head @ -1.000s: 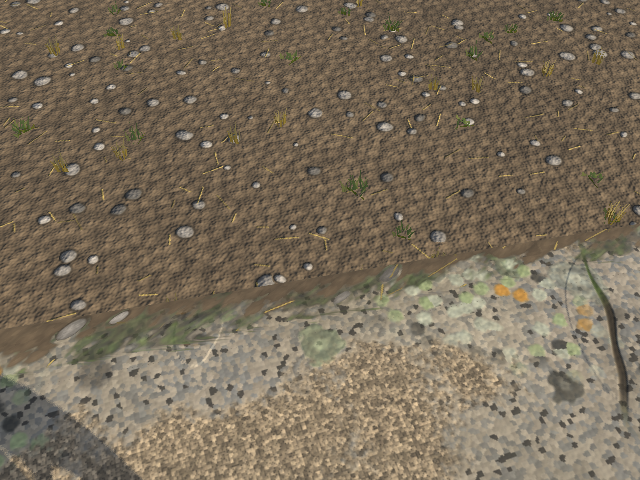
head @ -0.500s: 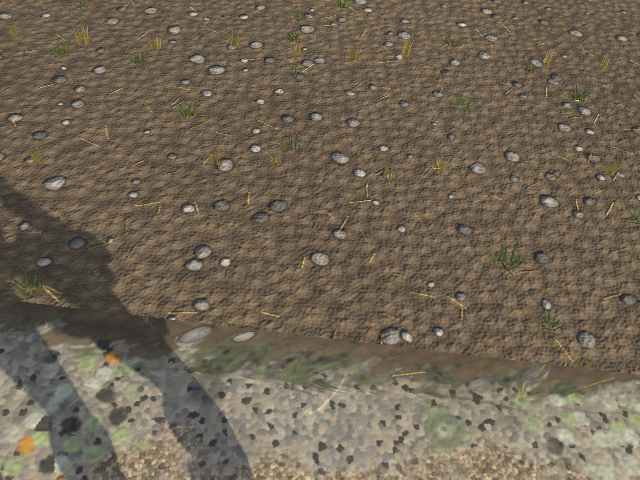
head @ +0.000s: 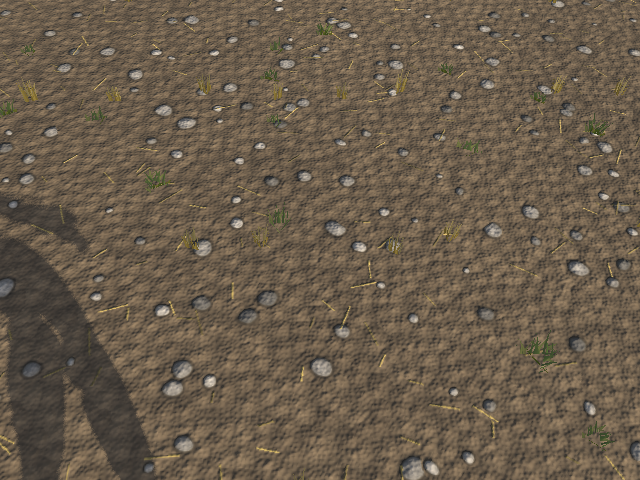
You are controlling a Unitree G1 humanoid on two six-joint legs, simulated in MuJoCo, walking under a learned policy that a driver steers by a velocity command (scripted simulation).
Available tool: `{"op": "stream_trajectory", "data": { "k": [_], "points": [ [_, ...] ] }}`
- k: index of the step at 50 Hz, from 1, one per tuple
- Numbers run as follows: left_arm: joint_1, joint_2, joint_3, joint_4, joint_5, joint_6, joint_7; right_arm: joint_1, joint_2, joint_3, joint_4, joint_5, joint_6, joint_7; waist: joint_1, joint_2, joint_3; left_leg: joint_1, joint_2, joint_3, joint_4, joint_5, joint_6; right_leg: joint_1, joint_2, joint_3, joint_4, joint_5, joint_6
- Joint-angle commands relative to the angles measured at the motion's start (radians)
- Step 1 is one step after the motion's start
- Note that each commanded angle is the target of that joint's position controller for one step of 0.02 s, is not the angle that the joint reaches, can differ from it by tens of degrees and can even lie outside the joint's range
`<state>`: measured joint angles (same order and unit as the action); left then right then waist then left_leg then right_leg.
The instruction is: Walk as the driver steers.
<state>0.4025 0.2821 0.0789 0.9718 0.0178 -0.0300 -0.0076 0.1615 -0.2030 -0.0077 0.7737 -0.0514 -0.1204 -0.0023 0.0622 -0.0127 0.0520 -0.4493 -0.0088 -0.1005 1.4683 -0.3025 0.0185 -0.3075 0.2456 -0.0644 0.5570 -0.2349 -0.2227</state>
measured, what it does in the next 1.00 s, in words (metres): goes down: left foot, then right foot 0.19 m lower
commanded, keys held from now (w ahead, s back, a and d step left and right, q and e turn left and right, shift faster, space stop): w+e+shift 0.46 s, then w+q+shift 0.44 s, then q+shift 0.10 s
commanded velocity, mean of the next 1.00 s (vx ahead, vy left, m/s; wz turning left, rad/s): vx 0.97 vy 0.00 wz -0.29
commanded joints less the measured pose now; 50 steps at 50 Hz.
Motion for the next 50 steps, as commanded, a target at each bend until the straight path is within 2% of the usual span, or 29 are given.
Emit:
{"op": "stream_trajectory", "data": {
  "k": [1, 5, 7, 9, 11, 13, 14, 15, 16, 18, 21, 22, 23, 25, 28, 30, 31, 32, 33, 34, 36, 37, 38, 40, 44, 46, 48, 49, 50],
  "points": [
    [-0.021, 0.056, -0.006, -0.08, -0.008, -0.055, 0.013, 0.032, -0.082, 0.008, -0.111, -0.035, 0.036, 0.01, -0.129, 0.156, 0.052, -0.228, 0.097, 0.004, -0.137, -0.035, -0.032, -0.065, -0.316, 0.58, -0.378, -0.121, -0.134],
    [0.059, 0.11, 0.005, -0.099, -0.034, -0.079, 0.006, -0.229, -0.098, 0.026, -0.219, -0.009, 0.04, 0.018, -0.03, 0.062, 0.102, -0.055, 0.084, 0.109, -0.63, 0.331, -0.061, -0.201, -0.212, 0.448, -0.406, 0.29, -0.057],
    [0.082, 0.135, 0.016, -0.097, -0.041, -0.068, -0.004, -0.214, -0.055, 0.04, -0.219, 0.003, 0.044, 0.024, 0.0, -0.019, 0.007, 0.097, 0.006, 0.152, -0.696, 0.47, -0.047, -0.138, -0.191, 0.401, -0.342, 0.592, 0.004],
    [0.019, 0.16, 0.022, -0.129, -0.028, -0.058, -0.005, -0.025, -0.111, 0.008, -0.155, 0.018, 0.036, 0.018, -0.07, -0.057, -0.127, 0.278, -0.035, 0.136, -0.576, 0.526, -0.007, -0.081, -0.173, 0.335, -0.16, 0.852, 0.045],
    [0.033, 0.13, 0.023, -0.112, -0.01, -0.054, 0.002, -0.063, -0.17, -0.021, -0.188, 0.005, -0.002, 0.01, -0.047, -0.09, -0.114, 0.195, -0.014, -0.008, -0.752, 0.561, 0.035, 0.092, -0.176, 0.413, 0.078, 0.65, 0.059],
    [-0.273, 0.181, 0.04, -0.207, 0.009, -0.057, -0.008, 0.319, -0.234, -0.058, -0.085, 0.024, -0.04, -0.011, -0.307, -0.097, -0.258, 0.522, 0.01, -0.048, -0.892, 0.552, 0.05, 0.011, -0.161, 0.414, 0.549, 0.64, 0.074],
    [-0.365, 0.132, 0.031, -0.26, -0.016, -0.058, -0.016, 0.509, -0.249, -0.072, -0.027, 0.007, -0.051, -0.022, -0.409, 0.087, -0.312, 0.848, 0.101, -0.098, -0.99, 0.509, 0.036, -0.262, -0.089, 0.324, 0.917, 0.346, 0.113],
    [-0.058, -0.005, -0.01, -0.281, -0.073, -0.04, -0.002, 0.234, -0.263, -0.074, -0.081, -0.001, -0.068, -0.014, -0.096, 0.523, -0.319, 1.045, 0.47, -0.578, -1.013, 0.217, 0.149, -0.731, -0.076, 0.24, 0.977, -0.318, 0.149],
    [-0.143, 0.093, -0.01, -0.221, -0.017, -0.01, 0.025, 0.166, -0.141, -0.061, -0.127, 0.005, -0.073, 0.0, -0.152, 0.208, -0.167, 0.854, 0.405, -0.486, -1.067, 0.111, 0.117, -0.761, -0.235, 0.224, 0.894, -0.276, 0.149],
    [-0.239, 0.137, 0.011, -0.261, 0.042, 0.019, -0.005, 0.069, -0.181, -0.083, -0.103, 0.024, -0.079, -0.015, -0.07, 0.01, 0.006, 0.472, 0.39, -0.408, -1.187, -0.049, 0.149, -0.64, -0.33, 0.236, 0.701, -0.16, 0.171],
    [-0.169, 0.146, 0.025, -0.326, 0.035, 0.061, -0.107, -0.078, -0.235, -0.098, -0.07, 0.035, -0.084, -0.034, 0.072, 0.132, 0.007, 0.06, 0.296, -0.118, -1.274, -0.13, 0.113, -0.186, -0.32, 0.099, 0.552, 0.058, 0.141],
    [-0.01, 0.169, 0.047, -0.272, 0.046, 0.071, -0.104, -0.103, -0.237, -0.102, -0.055, 0.019, -0.088, -0.029, 0.131, 0.118, -0.078, 0.052, 0.265, -0.02, -1.166, -0.042, 0.105, -0.06, -0.284, -0.021, 0.736, 0.246, 0.122],
    [-0.092, 0.166, 0.047, -0.284, 0.019, 0.048, -0.092, -0.045, -0.169, -0.086, -0.028, 0.015, -0.117, -0.023, 0.072, 0.031, 0.007, 0.118, 0.178, 0.126, -1.086, -0.236, 0.021, -0.199, -0.319, 0.047, 0.503, 0.534, 0.122],
    [-0.236, 0.07, 0.001, -0.301, 0.035, 0.006, -0.082, 0.092, -0.148, -0.077, 0.053, 0.005, -0.137, -0.007, -0.024, -0.028, 0.087, 0.013, 0.125, 0.217, -1.046, -0.364, -0.008, -0.087, -0.271, 0.0, 0.288, 0.737, 0.154],
    [-0.116, 0.133, 0.011, -0.221, 0.062, -0.011, -0.079, 0.04, -0.203, -0.079, 0.092, 0.037, -0.076, -0.026, 0.05, -0.022, 0.073, -0.027, 0.123, 0.251, -0.842, -0.082, 0.051, 0.249, -0.208, -0.065, 0.084, 0.719, 0.164],
    [0.104, 0.162, 0.024, -0.136, 0.071, -0.018, -0.046, 0.044, -0.227, -0.08, 0.116, 0.056, -0.012, -0.045, 0.157, -0.053, -0.035, 0.034, 0.088, 0.231, -0.287, 0.12, 0.053, 0.412, -0.305, 0.043, -0.157, 0.766, 0.083],
    [0.174, 0.167, 0.023, -0.109, 0.075, -0.026, -0.033, -0.017, -0.247, -0.085, 0.101, 0.063, 0.022, -0.041, 0.228, -0.149, -0.037, -0.047, -0.032, 0.238, 0.097, -0.26, 0.045, 0.509, -0.371, 0.101, -0.384, 0.89, 0.044],
    [0.164, 0.212, 0.018, -0.114, 0.073, -0.035, -0.04, -0.035, -0.227, -0.079, 0.075, 0.051, 0.044, -0.033, 0.191, -0.119, -0.011, -0.188, -0.088, 0.121, 0.284, -0.441, 0.103, 0.562, -0.418, 0.144, -0.265, 0.732, 0.064],
    [0.189, 0.245, 0.002, -0.115, 0.067, -0.05, -0.04, 0.016, -0.137, -0.061, 0.032, 0.062, 0.038, -0.023, 0.124, -0.148, -0.057, -0.32, -0.106, -0.005, 0.41, -0.533, 0.144, 0.602, -0.458, 0.154, 0.061, 1.084, 0.144],
    [0.212, 0.269, 0.01, -0.113, 0.04, -0.068, -0.032, 0.253, -0.09, -0.035, 0.014, 0.093, 0.02, -0.021, -0.023, -0.217, -0.194, -0.448, -0.011, -0.098, 0.088, -0.275, 0.178, 0.788, -0.601, 0.215, 0.132, 1.099, 0.197],
    [0.068, 0.174, -0.002, -0.142, 0.026, -0.061, -0.005, 0.2, -0.146, -0.047, 0.104, -0.015, 0.046, -0.009, -0.029, -0.072, -0.127, -0.398, 0.059, -0.045, -0.055, -0.018, 0.093, 0.493, -0.56, 0.246, -0.019, 0.556, 0.144],
    [-0.026, 0.263, 0.021, -0.15, 0.025, -0.057, 0.019, 0.206, -0.127, -0.032, 0.073, -0.055, 0.068, 0.005, -0.081, -0.239, -0.223, -0.378, 0.11, -0.023, -0.006, -0.022, 0.034, 0.352, -0.707, 0.541, -0.142, 0.028, 0.015],
    [-0.046, 0.173, 0.0, -0.161, 0.024, -0.077, 0.028, 0.122, -0.194, -0.041, 0.063, -0.047, 0.077, 0.017, -0.067, -0.065, -0.079, -0.437, 0.166, -0.062, -0.021, 0.032, -0.004, 0.233, -0.756, 0.599, -0.188, 0.062, -0.05],
    [0.03, 0.138, -0.015, -0.105, 0.034, -0.107, 0.017, -0.043, -0.178, -0.045, 0.004, 0.003, 0.084, 0.041, -0.052, 0.059, 0.083, -0.469, 0.183, -0.083, -0.123, 0.102, -0.012, 0.09, -0.733, 0.472, -0.186, 0.221, -0.012],
    [0.001, 0.128, -0.014, -0.076, 0.016, -0.108, 0.016, -0.201, -0.098, -0.022, -0.09, 0.033, 0.083, 0.069, -0.046, -0.044, 0.17, -0.318, 0.152, 0.166, -0.436, 0.074, 0.086, 0.041, -0.558, 0.086, -0.311, 0.328, 0.097],
    [-0.071, 0.128, -0.013, -0.084, 0.002, -0.11, 0.019, -0.068, -0.096, -0.029, -0.054, 0.043, 0.073, 0.067, -0.126, -0.015, 0.115, 0.006, 0.034, 0.275, -0.589, 0.108, 0.15, 0.03, -0.469, -0.103, -0.164, 0.89, 0.121],
    [-0.125, 0.192, 0.005, -0.1, -0.008, -0.091, 0.025, 0.345, -0.144, -0.068, 0.059, 0.038, 0.066, 0.062, -0.316, -0.012, -0.168, 0.406, -0.095, 0.298, -0.689, 0.224, 0.199, 0.08, -0.461, -0.143, 0.39, 1.133, 0.143],
    [-0.134, 0.163, 0.006, -0.096, -0.026, -0.09, 0.016, 0.412, -0.213, -0.098, 0.078, 0.039, 0.069, 0.053, -0.341, 0.096, -0.232, 0.597, -0.027, 0.144, -0.824, 0.362, 0.258, -0.075, -0.317, -0.16, 0.822, 0.406, 0.2],
    [-0.041, 0.058, -0.017, -0.202, -0.032, -0.089, 0.008, 0.3, -0.338, -0.122, 0.033, 0.032, 0.092, 0.044, -0.177, 0.401, -0.344, 0.765, 0.266, -0.47, -0.949, 0.664, 0.413, -0.366, -0.157, -0.081, 1.221, -0.293, 0.265]
  ]
}}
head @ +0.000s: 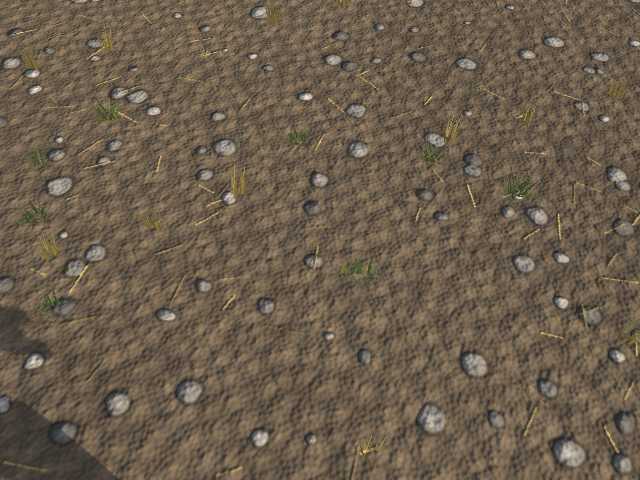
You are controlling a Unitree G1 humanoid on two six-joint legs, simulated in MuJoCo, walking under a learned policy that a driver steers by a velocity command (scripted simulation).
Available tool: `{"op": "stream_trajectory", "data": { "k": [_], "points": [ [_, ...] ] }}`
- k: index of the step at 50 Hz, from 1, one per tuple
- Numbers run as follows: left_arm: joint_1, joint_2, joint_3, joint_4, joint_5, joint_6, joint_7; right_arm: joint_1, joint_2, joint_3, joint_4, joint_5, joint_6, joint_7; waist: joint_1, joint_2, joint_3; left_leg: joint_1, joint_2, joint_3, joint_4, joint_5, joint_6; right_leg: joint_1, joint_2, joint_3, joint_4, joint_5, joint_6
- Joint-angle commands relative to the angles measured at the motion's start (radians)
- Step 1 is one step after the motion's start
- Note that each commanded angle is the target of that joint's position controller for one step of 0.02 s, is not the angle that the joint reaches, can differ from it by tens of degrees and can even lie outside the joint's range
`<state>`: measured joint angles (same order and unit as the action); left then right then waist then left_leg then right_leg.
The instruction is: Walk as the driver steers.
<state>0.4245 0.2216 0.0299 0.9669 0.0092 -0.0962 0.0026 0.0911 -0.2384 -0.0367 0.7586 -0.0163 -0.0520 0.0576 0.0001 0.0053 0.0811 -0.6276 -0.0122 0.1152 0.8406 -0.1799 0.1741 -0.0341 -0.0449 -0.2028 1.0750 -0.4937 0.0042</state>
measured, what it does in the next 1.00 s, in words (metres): walks ahead, turning left: right foot, then left foot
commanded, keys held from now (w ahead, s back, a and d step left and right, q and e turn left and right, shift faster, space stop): q+shift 0.48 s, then e+shift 0.52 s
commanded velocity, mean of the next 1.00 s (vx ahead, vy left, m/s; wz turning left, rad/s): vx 0.16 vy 0.00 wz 0.33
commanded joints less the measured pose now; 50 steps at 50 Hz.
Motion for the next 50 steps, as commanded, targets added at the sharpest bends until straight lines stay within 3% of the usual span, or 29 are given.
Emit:
{"op": "stream_trajectory", "data": {
  "k": [1, 2, 3, 5, 8, 10, 13, 16, 17, 18, 19, 20, 21, 22, 23, 25, 27, 28, 31, 34, 35, 36, 37, 38, 40, 41, 43, 47, 50],
  "points": [
    [-0.134, 0.148, 0.022, -0.251, -0.01, -0.026, 0.009, 0.376, -0.3, -0.099, 0.021, 0.005, 0.034, -0.023, -0.146, 0.21, -0.45, 1.035, 0.313, -0.852, -0.413, 0.573, 0.279, -0.765, 0.101, 0.228, 0.658, 0.01, 0.016],
    [-0.211, 0.136, 0.017, -0.284, -0.059, -0.052, 0.014, 0.311, -0.185, -0.068, -0.029, 0.024, 0.004, -0.023, -0.141, 0.17, -0.384, 1.005, 0.302, -0.868, -0.463, 0.331, 0.264, -0.817, 0.106, 0.35, 0.57, -0.031, 0.009],
    [-0.243, 0.128, 0.019, -0.294, -0.053, -0.056, 0.027, 0.235, -0.174, -0.067, -0.033, 0.042, -0.016, -0.018, -0.073, 0.013, -0.219, 0.814, 0.25, -0.764, -0.482, 0.316, 0.21, -0.823, 0.072, 0.33, 0.452, -0.006, 0.006],
    [-0.206, 0.151, 0.036, -0.269, -0.019, -0.035, 0.032, 0.095, -0.166, -0.065, -0.087, 0.038, -0.027, -0.024, 0.035, -0.073, -0.117, 0.509, 0.18, -0.574, -0.487, 0.51, 0.166, -0.668, 0.014, 0.328, 0.283, 0.06, 0.017],
    [-0.278, 0.129, 0.039, -0.318, 0.01, -0.009, 0.034, 0.081, -0.172, -0.07, -0.11, 0.055, -0.018, -0.054, 0.047, -0.036, -0.099, 0.353, 0.041, -0.393, -0.471, 0.771, 0.085, -0.561, 0.052, 0.26, -0.074, 0.177, 0.052],
    [-0.358, 0.09, 0.026, -0.351, -0.001, -0.005, 0.031, 0.111, -0.206, -0.088, -0.109, 0.062, 0.021, -0.089, 0.022, 0.008, -0.164, 0.357, -0.016, -0.351, -0.417, 0.817, 0.016, -0.503, 0.121, 0.233, -0.29, 0.327, 0.064],
    [-0.452, 0.088, 0.023, -0.388, -0.018, -0.003, 0.017, 0.141, -0.209, -0.096, -0.118, 0.074, 0.076, -0.123, -0.019, 0.068, -0.224, 0.312, -0.06, -0.394, -0.351, 0.609, -0.109, -0.361, 0.202, 0.213, -0.522, 0.538, 0.065],
    [-0.467, 0.143, 0.043, -0.404, -0.019, -0.008, 0.004, 0.118, -0.166, -0.088, -0.153, 0.053, 0.083, -0.13, -0.012, 0.128, -0.183, 0.308, -0.068, -0.509, -0.286, 0.362, -0.138, -0.287, 0.181, 0.276, -0.632, 0.615, 0.054],
    [-0.404, 0.16, 0.053, -0.39, -0.011, -0.014, 0.008, 0.073, -0.151, -0.083, -0.177, 0.048, 0.078, -0.128, 0.029, 0.142, -0.197, 0.314, -0.084, -0.514, -0.201, 0.347, -0.148, -0.216, 0.148, 0.289, -0.694, 0.681, 0.039],
    [-0.262, 0.17, 0.059, -0.357, 0.008, -0.019, 0.017, 0.018, -0.126, -0.07, -0.209, 0.043, 0.074, -0.118, 0.097, 0.121, -0.286, 0.27, -0.116, -0.471, -0.006, 0.283, -0.179, -0.006, 0.049, 0.339, -0.751, 0.819, -0.011],
    [-0.187, 0.189, 0.056, -0.355, 0.026, -0.01, 0.032, 0.08, -0.026, -0.035, -0.226, 0.012, 0.074, -0.108, 0.075, -0.072, -0.433, 0.11, -0.199, -0.371, 0.276, -0.455, -0.2, 0.273, -0.212, 0.565, -0.616, 1.232, -0.12],
    [-0.19, 0.209, 0.053, -0.354, 0.045, -0.002, 0.03, 0.321, -0.093, -0.041, -0.241, 0.042, 0.066, -0.071, -0.05, -0.27, -0.614, -0.017, -0.165, -0.398, 0.568, -0.614, -0.225, 0.437, -0.518, 0.919, -0.571, 1.237, -0.367],
    [-0.302, 0.19, 0.065, -0.399, 0.025, 0.007, 0.035, 0.314, -0.212, -0.067, -0.205, 0.053, 0.07, -0.051, -0.034, -0.227, -0.581, -0.072, -0.066, -0.346, 0.663, -0.482, -0.252, 0.339, -0.486, 0.923, -0.624, 0.934, -0.401],
    [-0.337, 0.119, 0.047, -0.423, 0.018, 0.021, 0.046, 0.192, -0.262, -0.084, -0.206, 0.056, 0.084, -0.052, 0.013, -0.128, -0.431, -0.118, -0.02, -0.292, 0.671, -0.381, -0.269, 0.22, -0.363, 0.722, -0.64, 0.743, -0.331],
    [-0.348, 0.109, 0.037, -0.425, 0.014, 0.041, 0.053, 0.131, -0.253, -0.084, -0.216, 0.047, 0.098, -0.064, 0.019, -0.05, -0.345, -0.106, 0.004, -0.254, 0.648, -0.311, -0.276, 0.084, -0.283, 0.616, -0.676, 0.626, -0.268],
    [-0.364, 0.153, 0.044, -0.4, 0.019, 0.064, 0.058, 0.091, -0.182, -0.059, -0.243, 0.045, 0.116, -0.076, 0.0, -0.054, -0.199, -0.009, 0.025, -0.207, 0.499, -0.279, -0.262, -0.174, -0.182, 0.486, -0.743, 0.616, -0.23],
    [-0.33, 0.176, 0.051, -0.364, 0.021, 0.067, 0.046, 0.109, -0.084, -0.023, -0.242, 0.04, 0.097, -0.081, -0.017, -0.078, -0.223, 0.099, -0.004, -0.163, 0.32, -0.341, -0.246, -0.216, -0.147, 0.413, -0.754, 0.82, -0.249],
    [-0.328, 0.178, 0.052, -0.355, 0.015, 0.068, 0.038, 0.118, -0.066, -0.011, -0.231, 0.032, 0.086, -0.082, -0.02, -0.092, -0.258, 0.152, -0.008, -0.156, 0.229, -0.349, -0.241, -0.207, -0.15, 0.397, -0.75, 0.89, -0.264],
    [-0.324, 0.149, 0.043, -0.33, -0.017, 0.074, 0.006, 0.133, -0.058, 0.0, -0.181, 0.013, 0.079, -0.079, -0.018, -0.137, -0.297, 0.306, 0.004, -0.158, -0.05, -0.208, -0.229, -0.227, -0.131, 0.394, -0.742, 0.723, -0.256],
    [-0.286, 0.195, 0.057, -0.322, -0.033, 0.087, -0.005, 0.138, -0.106, -0.022, -0.166, 0.015, 0.089, -0.073, -0.038, -0.172, -0.215, 0.481, -0.048, -0.107, -0.342, -0.032, -0.177, -0.359, -0.095, 0.432, -0.728, 0.369, -0.187],
    [-0.263, 0.182, 0.054, -0.319, -0.035, 0.085, -0.004, 0.146, -0.148, -0.035, -0.178, 0.009, 0.092, -0.077, -0.045, -0.151, -0.204, 0.569, 0.012, -0.158, -0.38, -0.044, -0.135, -0.449, -0.07, 0.441, -0.701, 0.216, -0.127],
    [-0.254, 0.123, 0.038, -0.336, -0.022, 0.079, -0.01, 0.195, -0.22, -0.05, -0.19, -0.015, 0.099, -0.09, -0.052, 0.016, -0.227, 0.674, 0.246, -0.366, -0.432, 0.014, -0.048, -0.587, 0.006, 0.377, -0.501, -0.017, -0.047],
    [-0.287, 0.126, 0.047, -0.379, -0.04, 0.07, -0.003, 0.161, -0.291, -0.079, -0.169, -0.043, 0.103, -0.087, -0.048, 0.289, -0.19, 0.509, 0.449, -0.536, -0.538, 0.064, 0.093, -0.691, 0.104, 0.205, -0.254, -0.103, 0.003],
    [-0.279, 0.205, 0.075, -0.365, -0.037, 0.075, 0.009, 0.112, -0.226, -0.062, -0.197, -0.049, 0.082, -0.089, -0.05, 0.2, -0.151, 0.44, 0.424, -0.505, -0.555, 0.114, 0.118, -0.665, 0.054, 0.271, -0.04, -0.085, 0.032],
    [-0.15, 0.198, 0.09, -0.304, -0.039, 0.113, 0.032, -0.039, -0.129, -0.037, -0.216, -0.016, 0.052, -0.094, 0.035, 0.164, -0.127, 0.423, 0.317, -0.324, -0.529, 0.202, 0.035, -0.68, 0.042, 0.266, 0.136, 0.015, 0.06],
    [-0.124, 0.197, 0.094, -0.297, -0.03, 0.13, 0.04, -0.07, -0.108, -0.032, -0.215, -0.001, 0.044, -0.097, 0.043, 0.157, -0.12, 0.424, 0.308, -0.272, -0.52, 0.249, 0.024, -0.691, 0.031, 0.265, 0.197, 0.068, 0.08],
    [-0.145, 0.163, 0.085, -0.324, -0.031, 0.144, 0.039, -0.06, -0.097, -0.031, -0.201, 0.002, 0.041, -0.105, 0.037, 0.118, -0.113, 0.436, 0.292, -0.192, -0.518, 0.267, 0.018, -0.694, 0.007, 0.24, 0.19, 0.145, 0.103],
    [-0.263, 0.09, 0.048, -0.407, -0.031, 0.141, -0.007, 0.024, -0.144, -0.057, -0.161, 0.005, 0.06, -0.119, -0.032, 0.13, -0.152, 0.545, 0.316, -0.122, -0.473, 0.3, 0.028, -0.637, -0.035, 0.191, -0.105, 0.171, 0.101],
    [-0.256, 0.122, 0.055, -0.43, -0.033, 0.141, -0.035, 0.039, -0.203, -0.083, -0.142, 0.017, 0.062, -0.107, -0.033, 0.16, -0.167, 0.53, 0.357, -0.091, -0.445, 0.367, 0.025, -0.504, -0.013, 0.125, -0.251, 0.126, 0.059]
  ]
}}
Over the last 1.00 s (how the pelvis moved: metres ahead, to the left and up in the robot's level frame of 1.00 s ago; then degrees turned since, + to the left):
0.87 -0.13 -0.22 -14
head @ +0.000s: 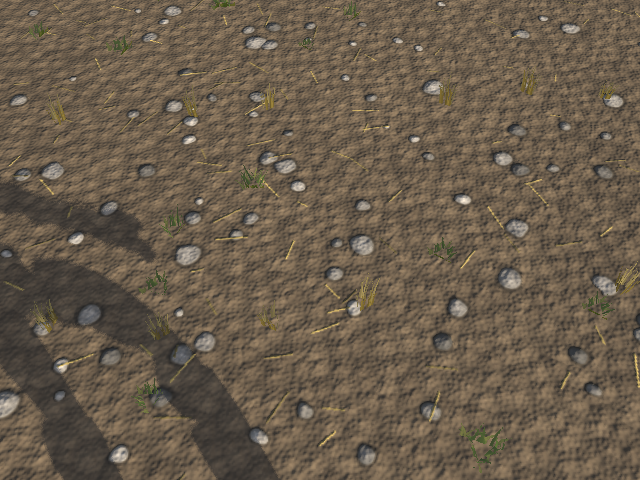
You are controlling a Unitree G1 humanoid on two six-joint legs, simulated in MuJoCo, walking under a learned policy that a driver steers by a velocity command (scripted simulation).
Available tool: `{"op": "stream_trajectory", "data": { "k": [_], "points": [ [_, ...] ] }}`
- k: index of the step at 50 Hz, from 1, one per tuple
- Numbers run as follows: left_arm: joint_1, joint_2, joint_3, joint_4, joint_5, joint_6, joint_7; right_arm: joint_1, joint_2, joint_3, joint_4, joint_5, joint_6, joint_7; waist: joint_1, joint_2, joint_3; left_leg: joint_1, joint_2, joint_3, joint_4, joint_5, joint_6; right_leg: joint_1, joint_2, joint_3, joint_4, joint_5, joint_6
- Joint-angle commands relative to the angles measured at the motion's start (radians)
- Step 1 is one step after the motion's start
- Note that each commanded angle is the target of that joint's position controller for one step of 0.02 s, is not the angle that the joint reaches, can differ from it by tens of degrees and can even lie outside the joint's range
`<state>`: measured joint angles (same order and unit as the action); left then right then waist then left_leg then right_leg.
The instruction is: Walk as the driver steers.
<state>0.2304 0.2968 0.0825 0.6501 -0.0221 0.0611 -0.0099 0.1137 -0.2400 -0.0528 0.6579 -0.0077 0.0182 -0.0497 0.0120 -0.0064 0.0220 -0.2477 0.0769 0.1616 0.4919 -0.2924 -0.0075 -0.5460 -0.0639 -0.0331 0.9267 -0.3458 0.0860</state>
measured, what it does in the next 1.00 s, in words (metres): steps on the spot: right foot, then left foot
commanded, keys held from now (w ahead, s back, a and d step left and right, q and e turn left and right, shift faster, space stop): e+shift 0.18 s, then q+shift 0.70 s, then e+shift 0.12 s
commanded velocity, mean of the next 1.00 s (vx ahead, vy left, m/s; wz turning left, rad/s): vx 0.00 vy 0.00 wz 0.18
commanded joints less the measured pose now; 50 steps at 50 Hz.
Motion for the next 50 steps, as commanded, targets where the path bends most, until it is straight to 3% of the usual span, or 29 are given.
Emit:
{"op": "stream_trajectory", "data": {
  "k": [1, 3, 4, 5, 6, 7, 8, 9, 10, 11, 12, 16, 17, 19, 21, 23, 27, 30, 32, 33, 34, 35, 36, 37, 38, 39, 41, 45, 50],
  "points": [
    [-0.054, 0.061, 0.009, -0.116, -0.003, -0.012, -0.027, 0.015, -0.208, -0.072, -0.036, 0.017, -0.012, 0.005, -0.039, 0.178, -0.106, 0.154, 0.279, -0.132, -0.08, 0.485, 0.196, 0.035, 0.013, -0.056, -0.15, -0.017, -0.04],
    [-0.017, 0.07, 0.021, -0.108, -0.004, -0.002, -0.028, -0.006, -0.207, -0.077, -0.028, 0.038, -0.02, 0.015, -0.005, 0.167, -0.103, 0.135, 0.281, -0.09, -0.007, 0.459, 0.145, 0.136, 0.038, -0.085, -0.301, 0.062, -0.084],
    [0.024, 0.084, 0.034, -0.092, -0.003, 0.0, -0.018, 0.02, -0.189, -0.077, -0.011, 0.042, -0.024, 0.022, 0.013, 0.129, -0.112, 0.086, 0.251, -0.04, 0.084, 0.412, 0.093, 0.247, 0.068, -0.083, -0.397, 0.159, -0.117],
    [0.101, 0.167, 0.067, -0.078, 0.0, -0.005, 0.001, 0.067, -0.158, -0.073, -0.001, 0.026, -0.03, 0.029, 0.036, -0.029, -0.145, -0.071, 0.163, 0.036, 0.31, 0.277, 0.01, 0.454, 0.024, 0.053, -0.474, 0.482, -0.179],
    [0.126, 0.332, 0.102, -0.098, 0.014, -0.012, 0.019, 0.01, -0.087, -0.045, -0.083, -0.026, -0.04, 0.035, 0.015, -0.382, -0.153, -0.48, -0.012, 0.045, 0.667, -0.353, -0.1, 0.674, -0.247, 0.497, -0.466, 0.939, -0.377],
    [0.145, 0.289, 0.086, -0.116, 0.048, -0.04, 0.004, -0.095, -0.118, -0.047, -0.103, -0.022, -0.05, 0.033, 0.099, -0.26, -0.297, -0.549, -0.065, -0.197, 0.82, -0.429, -0.091, 0.677, -0.328, 0.62, -0.524, 0.858, -0.502],
    [0.108, 0.256, 0.073, -0.111, 0.045, -0.059, -0.001, -0.137, -0.147, -0.054, -0.108, 0.004, -0.05, 0.03, 0.087, -0.155, -0.251, -0.561, -0.05, -0.241, 0.843, -0.355, -0.062, 0.649, -0.282, 0.531, -0.538, 0.762, -0.461],
    [0.049, 0.224, 0.066, -0.108, 0.018, -0.066, 0.008, -0.125, -0.139, -0.054, -0.097, 0.007, -0.051, 0.02, 0.046, -0.095, -0.194, -0.564, -0.038, -0.258, 0.792, -0.261, -0.044, 0.593, -0.22, 0.465, -0.536, 0.662, -0.398],
    [-0.031, 0.167, 0.044, -0.122, -0.003, -0.056, 0.019, -0.076, -0.159, -0.059, -0.066, 0.003, -0.042, 0.009, 0.007, -0.053, -0.168, -0.551, -0.015, -0.248, 0.748, -0.187, -0.043, 0.544, -0.204, 0.388, -0.534, 0.632, -0.351],
    [-0.086, 0.132, 0.027, -0.134, -0.004, -0.049, 0.03, -0.039, -0.168, -0.062, -0.046, 0.001, -0.032, 0.007, -0.018, -0.073, -0.169, -0.475, -0.012, -0.232, 0.729, -0.135, -0.047, 0.47, -0.184, 0.335, -0.535, 0.658, -0.333],
    [-0.108, 0.114, 0.015, -0.137, 0.007, -0.046, 0.036, -0.003, -0.163, -0.061, -0.025, 0.002, -0.024, 0.01, -0.031, -0.079, -0.179, -0.416, -0.022, -0.211, 0.728, -0.095, -0.055, 0.431, -0.166, 0.294, -0.54, 0.684, -0.327],
    [-0.121, 0.031, -0.027, -0.084, 0.041, -0.061, 0.039, 0.059, -0.075, -0.022, 0.021, 0.012, -0.01, 0.025, -0.036, -0.078, -0.183, -0.227, 0.009, -0.198, 0.454, 0.016, -0.067, 0.367, -0.116, 0.145, -0.56, 0.596, -0.293],
    [-0.12, 0.035, -0.027, -0.071, 0.049, -0.063, 0.037, 0.051, -0.07, -0.016, 0.02, 0.014, -0.008, 0.03, -0.023, -0.1, -0.165, -0.181, 0.011, -0.19, 0.391, 0.027, -0.065, 0.341, -0.118, 0.13, -0.574, 0.539, -0.295],
    [-0.115, 0.1, -0.008, -0.055, 0.059, -0.061, 0.034, 0.018, -0.129, -0.028, -0.007, 0.022, -0.002, 0.036, 0.007, -0.136, -0.107, -0.17, -0.003, -0.166, 0.356, -0.008, -0.06, 0.313, -0.152, 0.149, -0.599, 0.423, -0.32],
    [-0.105, 0.147, 0.01, -0.044, 0.052, -0.05, 0.035, 0.0, -0.179, -0.043, -0.035, 0.032, 0.003, 0.038, 0.029, -0.129, -0.048, -0.242, -0.009, -0.16, 0.373, -0.078, -0.051, 0.338, -0.204, 0.197, -0.614, 0.352, -0.345],
    [-0.104, 0.138, 0.011, -0.035, 0.042, -0.043, 0.04, 0.007, -0.168, -0.043, -0.049, 0.033, 0.005, 0.04, 0.032, -0.107, -0.027, -0.301, 0.004, -0.167, 0.39, -0.128, -0.045, 0.391, -0.247, 0.223, -0.605, 0.39, -0.356],
    [-0.135, 0.12, 0.017, -0.035, 0.032, -0.037, 0.047, 0.051, -0.132, -0.04, -0.061, 0.036, 0.008, 0.053, 0.014, -0.097, -0.066, -0.286, 0.003, -0.136, 0.363, -0.171, -0.036, 0.472, -0.268, 0.172, -0.553, 0.584, -0.343],
    [-0.155, 0.131, 0.028, -0.034, 0.018, -0.031, 0.049, 0.084, -0.123, -0.043, -0.072, 0.042, 0.01, 0.068, -0.006, -0.11, -0.099, -0.206, -0.027, -0.089, 0.229, -0.114, -0.01, 0.496, -0.26, 0.104, -0.493, 0.641, -0.298],
    [-0.161, 0.125, 0.033, -0.024, -0.001, -0.028, 0.05, 0.152, -0.126, -0.053, -0.059, 0.04, 0.01, 0.07, -0.049, -0.095, -0.119, -0.059, -0.072, -0.059, 0.02, 0.071, 0.034, 0.446, -0.218, 0.016, -0.376, 0.568, -0.218],
    [-0.123, 0.097, 0.031, -0.015, 0.01, -0.036, 0.045, 0.198, -0.194, -0.08, -0.056, 0.033, 0.007, 0.056, -0.053, 0.025, -0.133, 0.095, -0.024, -0.203, -0.068, 0.323, 0.092, 0.308, -0.138, -0.066, -0.191, 0.389, -0.13],
    [-0.181, 0.03, 0.01, -0.076, 0.063, -0.048, 0.039, 0.232, -0.352, -0.116, -0.08, 0.019, -0.001, 0.038, -0.034, 0.339, -0.137, 0.313, 0.24, -0.629, -0.062, 0.826, 0.253, -0.073, 0.035, -0.115, 0.131, -0.193, -0.022],
    [-0.27, 0.047, 0.007, -0.101, 0.057, -0.065, 0.035, 0.265, -0.326, -0.104, -0.099, -0.016, -0.019, 0.05, -0.105, 0.277, -0.235, 0.346, 0.328, -0.754, -0.093, 0.895, 0.414, -0.189, 0.116, 0.077, 0.311, -0.373, -0.011],
    [-0.275, 0.075, 0.015, -0.097, 0.033, -0.072, 0.03, 0.229, -0.299, -0.096, -0.098, -0.014, -0.034, 0.054, -0.087, 0.161, -0.211, 0.35, 0.279, -0.675, -0.093, 0.831, 0.388, -0.22, 0.089, 0.131, 0.369, -0.313, -0.022],
    [-0.261, 0.085, 0.018, -0.081, 0.026, -0.076, 0.032, 0.175, -0.275, -0.092, -0.098, 0.01, -0.038, 0.046, -0.052, 0.092, -0.169, 0.329, 0.213, -0.597, -0.082, 0.765, 0.325, -0.237, 0.072, 0.139, 0.346, -0.217, -0.029],
    [-0.253, 0.086, 0.019, -0.069, 0.033, -0.076, 0.039, 0.131, -0.252, -0.085, -0.107, 0.034, -0.029, 0.037, -0.035, 0.054, -0.153, 0.308, 0.175, -0.557, -0.08, 0.724, 0.281, -0.239, 0.057, 0.142, 0.298, -0.147, -0.027],
    [-0.243, 0.095, 0.024, -0.065, 0.034, -0.073, 0.042, 0.099, -0.239, -0.077, -0.117, 0.047, -0.016, 0.026, -0.015, 0.064, -0.145, 0.262, 0.144, -0.532, -0.091, 0.696, 0.259, -0.191, 0.054, 0.145, 0.258, -0.101, -0.021],
    [-0.224, 0.073, 0.018, -0.054, 0.029, -0.072, 0.034, 0.097, -0.242, -0.076, -0.128, 0.04, -0.002, 0.015, -0.005, 0.081, -0.152, 0.245, 0.108, -0.525, -0.096, 0.705, 0.246, -0.151, 0.089, 0.135, 0.216, -0.035, -0.005],
    [-0.205, 0.075, 0.015, -0.025, 0.021, -0.07, 0.035, 0.094, -0.252, -0.076, -0.135, 0.032, 0.01, 0.001, -0.011, 0.101, -0.154, 0.25, 0.094, -0.529, -0.086, 0.632, 0.227, -0.132, 0.107, 0.136, 0.063, 0.035, 0.019],
    [-0.183, 0.051, -0.002, 0.007, 0.017, -0.059, 0.024, 0.071, -0.142, -0.016, -0.114, -0.012, 0.009, 0.005, -0.035, 0.139, -0.144, 0.124, 0.086, -0.448, -0.084, 0.595, 0.206, 0.058, 0.025, 0.094, -0.056, 0.087, 0.018]
  ]
}}
Over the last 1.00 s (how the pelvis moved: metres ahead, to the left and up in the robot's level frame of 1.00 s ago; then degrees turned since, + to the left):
0.32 0.04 0.05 16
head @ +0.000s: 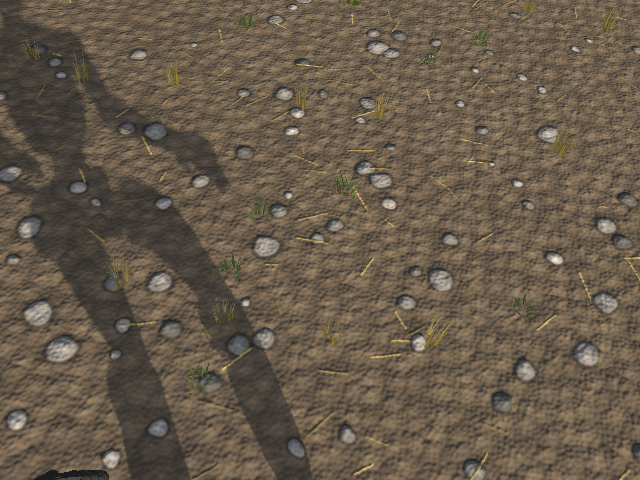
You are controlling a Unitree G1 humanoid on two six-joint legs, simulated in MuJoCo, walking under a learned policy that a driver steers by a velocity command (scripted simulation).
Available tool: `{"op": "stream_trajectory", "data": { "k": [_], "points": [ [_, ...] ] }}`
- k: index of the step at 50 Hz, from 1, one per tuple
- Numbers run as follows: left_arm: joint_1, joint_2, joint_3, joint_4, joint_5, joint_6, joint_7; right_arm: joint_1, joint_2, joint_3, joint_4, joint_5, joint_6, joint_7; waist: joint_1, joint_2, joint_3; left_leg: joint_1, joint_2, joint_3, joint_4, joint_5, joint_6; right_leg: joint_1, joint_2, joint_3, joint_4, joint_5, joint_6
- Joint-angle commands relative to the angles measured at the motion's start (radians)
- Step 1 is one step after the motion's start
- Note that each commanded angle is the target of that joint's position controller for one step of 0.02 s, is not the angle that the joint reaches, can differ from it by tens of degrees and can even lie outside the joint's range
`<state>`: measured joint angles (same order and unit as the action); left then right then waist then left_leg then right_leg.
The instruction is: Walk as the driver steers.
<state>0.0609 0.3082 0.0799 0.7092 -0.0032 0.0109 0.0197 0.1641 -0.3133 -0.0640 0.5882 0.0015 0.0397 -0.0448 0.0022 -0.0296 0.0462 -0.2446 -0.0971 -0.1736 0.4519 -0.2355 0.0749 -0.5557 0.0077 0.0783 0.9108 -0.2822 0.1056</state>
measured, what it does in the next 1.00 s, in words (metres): walks ahead, turning right: right foot, then left foot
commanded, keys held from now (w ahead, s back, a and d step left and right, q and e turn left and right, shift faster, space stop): e+shift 0.30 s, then w+e+shift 0.30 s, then w+q+shift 0.40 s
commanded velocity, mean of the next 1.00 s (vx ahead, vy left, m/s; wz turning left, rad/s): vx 0.47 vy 0.00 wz -0.31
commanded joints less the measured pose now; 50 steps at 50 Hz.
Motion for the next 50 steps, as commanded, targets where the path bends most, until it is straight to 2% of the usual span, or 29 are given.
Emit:
{"op": "stream_trajectory", "data": {
  "k": [1, 3, 6, 11, 14, 15, 16, 17, 18, 19, 20, 22, 26, 27, 29, 31, 33, 35, 36, 37, 38, 39, 40, 41, 42, 44, 46, 48, 50],
  "points": [
    [-0.009, 0.03, -0.005, -0.048, -0.002, -0.01, -0.01, 0.011, -0.044, 0.008, -0.034, -0.03, -0.017, 0.007, -0.026, 0.163, -0.156, 0.091, 0.257, -0.096, -0.053, 0.517, 0.121, 0.122, -0.06, -0.025, -0.089, 0.026, -0.01],
    [-0.019, 0.054, -0.001, -0.056, -0.01, -0.013, -0.016, 0.002, -0.073, 0.004, -0.019, -0.041, -0.025, 0.019, -0.042, 0.18, -0.106, 0.06, 0.268, -0.091, -0.071, 0.474, 0.129, 0.168, -0.055, -0.051, -0.136, 0.003, -0.028],
    [-0.034, 0.115, 0.014, -0.091, -0.029, -0.017, -0.022, 0.006, -0.147, -0.023, -0.007, -0.028, -0.016, 0.015, -0.062, 0.172, -0.047, 0.136, 0.321, -0.129, -0.046, 0.517, 0.167, 0.075, -0.033, -0.069, -0.134, -0.126, -0.052],
    [0.044, 0.084, 0.01, -0.098, -0.04, -0.018, -0.045, -0.029, -0.132, -0.035, -0.009, -0.005, 0.003, -0.003, -0.038, 0.135, -0.087, 0.266, 0.373, -0.111, 0.028, 0.723, 0.174, 0.051, -0.029, -0.091, -0.179, -0.17, -0.07],
    [0.142, 0.086, 0.019, -0.082, -0.033, -0.018, -0.049, -0.073, -0.122, -0.04, -0.014, 0.019, -0.001, -0.008, 0.026, 0.131, -0.131, 0.211, 0.307, 0.011, 0.144, 0.718, 0.093, 0.23, 0.015, -0.125, -0.42, 0.055, -0.118],
    [0.194, 0.147, 0.041, -0.084, -0.022, -0.022, -0.039, -0.065, -0.111, -0.042, -0.017, 0.015, -0.015, -0.009, 0.047, 0.048, -0.169, 0.091, 0.221, 0.081, 0.304, 0.586, 0.016, 0.391, -0.033, 0.025, -0.494, 0.304, -0.176],
    [0.266, 0.28, 0.076, -0.087, -0.022, -0.028, -0.029, -0.107, -0.064, -0.029, -0.074, -0.04, -0.033, -0.001, 0.037, -0.204, -0.215, -0.255, 0.041, 0.185, 0.58, -0.054, -0.088, 0.62, -0.261, 0.417, -0.506, 0.558, -0.347],
    [0.349, 0.235, 0.062, -0.071, -0.015, -0.041, -0.036, -0.125, -0.065, -0.026, -0.085, -0.038, -0.06, 0.016, 0.087, -0.222, -0.266, -0.458, -0.02, 0.072, 0.723, -0.426, -0.097, 0.733, -0.353, 0.622, -0.587, 0.263, -0.489],
    [0.34, 0.181, 0.048, -0.07, -0.025, -0.054, -0.036, -0.116, -0.077, -0.029, -0.081, -0.001, -0.084, 0.042, 0.077, -0.125, -0.195, -0.547, 0.049, 0.019, 0.738, -0.366, -0.08, 0.729, -0.325, 0.597, -0.63, -0.135, -0.462],
    [0.325, 0.158, 0.044, -0.074, -0.035, -0.059, -0.034, -0.154, -0.08, -0.03, -0.078, 0.018, -0.103, 0.058, 0.08, -0.073, -0.123, -0.589, 0.08, 0.027, 0.693, -0.267, -0.066, 0.698, -0.274, 0.559, -0.673, -0.376, -0.418],
    [0.3, 0.155, 0.038, -0.081, -0.04, -0.059, -0.028, -0.188, -0.086, -0.035, -0.075, 0.015, -0.119, 0.064, 0.075, -0.045, -0.051, -0.605, 0.094, 0.04, 0.611, -0.199, -0.067, 0.655, -0.247, 0.535, -0.705, -0.385, -0.391],
    [0.291, 0.154, 0.03, -0.09, -0.033, -0.06, -0.009, -0.207, -0.085, -0.04, -0.069, 0.0, -0.147, 0.067, 0.061, -0.054, -0.023, -0.528, 0.095, 0.05, 0.486, -0.083, -0.086, 0.596, -0.188, 0.475, -0.725, -0.282, -0.367],
    [0.311, 0.164, 0.028, -0.095, -0.028, -0.057, 0.007, -0.213, -0.06, -0.036, -0.043, 0.004, -0.171, 0.064, 0.06, -0.091, -0.009, -0.421, 0.048, 0.084, 0.279, 0.037, -0.131, 0.483, -0.128, 0.411, -0.716, -0.168, -0.354],
    [0.339, 0.228, 0.05, -0.045, 0.038, -0.036, -0.023, -0.17, -0.043, -0.01, -0.006, -0.086, -0.102, 0.084, 0.066, -0.132, 0.001, -0.381, 0.054, 0.152, 0.31, 0.034, -0.153, 0.416, -0.067, 0.368, -0.704, -0.15, -0.327],
    [0.367, 0.189, 0.043, -0.046, 0.025, -0.027, -0.045, -0.218, -0.046, -0.005, -0.031, -0.061, -0.067, 0.088, 0.094, -0.141, 0.024, -0.34, 0.055, 0.161, 0.268, 0.02, -0.176, 0.344, -0.053, 0.398, -0.702, -0.175, -0.329],
    [0.367, 0.177, 0.039, -0.041, 0.02, -0.034, -0.049, -0.257, -0.059, -0.001, -0.046, -0.041, -0.069, 0.086, 0.105, -0.153, 0.037, -0.325, 0.069, 0.161, 0.192, 0.041, -0.179, 0.354, -0.072, 0.416, -0.708, -0.171, -0.332],
    [0.37, 0.17, 0.033, -0.027, 0.016, -0.052, -0.043, -0.253, -0.069, 0.001, -0.041, -0.04, -0.085, 0.082, 0.108, -0.153, 0.034, -0.245, 0.1, 0.181, 0.127, 0.095, -0.142, 0.37, -0.123, 0.415, -0.732, -0.128, -0.319],
    [0.345, 0.183, 0.033, -0.017, 0.019, -0.071, -0.039, -0.193, -0.097, -0.007, -0.031, -0.039, -0.092, 0.073, 0.067, -0.154, 0.033, -0.141, 0.107, 0.205, 0.076, 0.065, -0.088, 0.394, -0.168, 0.394, -0.721, 0.036, -0.298],
    [0.334, 0.186, 0.031, -0.009, 0.02, -0.078, -0.036, -0.107, -0.118, -0.018, -0.008, -0.041, -0.094, 0.064, 0.014, -0.139, 0.0, -0.039, 0.08, 0.225, 0.051, 0.02, -0.058, 0.411, -0.161, 0.345, -0.625, 0.301, -0.281],
    [0.332, 0.167, 0.025, 0.003, 0.023, -0.081, -0.034, 0.073, -0.155, -0.036, 0.049, -0.044, -0.098, 0.048, -0.07, -0.069, -0.093, 0.16, 0.059, 0.221, 0.052, -0.03, -0.021, 0.39, -0.105, 0.246, -0.38, 0.568, -0.26],
    [0.319, 0.133, 0.011, -0.021, 0.013, -0.084, -0.031, 0.289, -0.227, -0.056, 0.089, -0.051, -0.103, 0.035, -0.168, 0.075, -0.247, 0.427, 0.193, -0.003, 0.02, -0.283, 0.051, 0.221, -0.029, 0.142, -0.026, 0.545, -0.227],
    [0.327, 0.056, -0.009, -0.068, 0.004, -0.093, -0.032, 0.387, -0.316, -0.076, 0.129, -0.059, -0.103, 0.045, -0.15, 0.389, -0.291, 0.572, 0.386, -0.551, -0.192, -0.684, 0.143, -0.084, 0.123, 0.031, 0.275, -0.067, -0.173],
    [0.256, 0.077, -0.019, -0.07, 0.039, -0.098, -0.031, 0.285, -0.21, -0.048, 0.125, -0.036, -0.102, 0.068, -0.101, 0.263, -0.139, 0.474, 0.399, -0.73, -0.256, -0.648, 0.156, -0.233, 0.08, 0.066, 0.358, -0.113, -0.193],
    [0.203, 0.101, -0.017, -0.069, 0.05, -0.1, -0.037, 0.22, -0.163, -0.04, 0.115, -0.03, -0.102, 0.076, -0.072, 0.13, -0.071, 0.401, 0.376, -0.587, -0.211, -0.544, 0.169, -0.257, 0.017, 0.05, 0.377, -0.032, -0.194],
    [0.167, 0.112, -0.02, -0.07, 0.062, -0.107, -0.043, 0.237, -0.146, -0.037, 0.122, -0.03, -0.106, 0.079, -0.073, 0.068, -0.064, 0.34, 0.339, -0.485, -0.215, -0.442, 0.175, -0.232, -0.016, 0.038, 0.342, -0.003, -0.189],
    [0.116, 0.087, -0.035, -0.097, 0.083, -0.102, -0.051, 0.261, -0.104, -0.02, 0.159, -0.026, -0.116, 0.071, -0.036, 0.099, 0.002, 0.216, 0.26, -0.385, -0.256, -0.291, 0.176, -0.197, -0.05, 0.029, 0.238, -0.003, -0.153],
    [0.086, 0.074, -0.05, -0.118, 0.087, -0.089, -0.059, 0.288, -0.101, -0.018, 0.185, -0.01, -0.125, 0.062, -0.02, 0.129, 0.028, 0.168, 0.229, -0.339, -0.286, -0.203, 0.193, -0.192, -0.062, 0.005, 0.15, -0.029, -0.117],
    [-0.006, 0.072, -0.063, -0.157, 0.078, -0.084, -0.067, 0.295, -0.111, -0.021, 0.189, -0.008, -0.128, 0.055, -0.028, 0.114, 0.062, 0.101, 0.216, -0.303, -0.327, -0.116, 0.208, -0.188, -0.061, -0.034, 0.031, 0.009, -0.083],
    [-0.111, 0.051, -0.082, -0.196, 0.061, -0.087, -0.079, 0.276, -0.127, -0.032, 0.186, -0.01, -0.127, 0.054, -0.043, 0.121, 0.083, -0.001, 0.175, -0.252, -0.352, -0.028, 0.185, -0.068, -0.035, -0.067, -0.154, 0.114, -0.065]
  ]
}}
Over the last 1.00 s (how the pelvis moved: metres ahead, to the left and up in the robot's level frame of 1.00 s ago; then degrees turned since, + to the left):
0.06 0.02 0.01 15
